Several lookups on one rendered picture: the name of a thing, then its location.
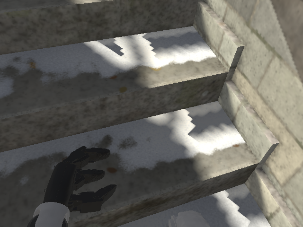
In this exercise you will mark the robot left forearm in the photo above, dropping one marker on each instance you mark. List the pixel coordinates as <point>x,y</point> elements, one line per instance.
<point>50,214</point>

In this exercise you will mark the left robot hand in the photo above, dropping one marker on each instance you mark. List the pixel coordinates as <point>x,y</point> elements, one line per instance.
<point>68,176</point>

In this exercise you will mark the robot right thigh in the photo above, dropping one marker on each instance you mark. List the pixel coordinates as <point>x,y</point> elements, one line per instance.
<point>188,219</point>

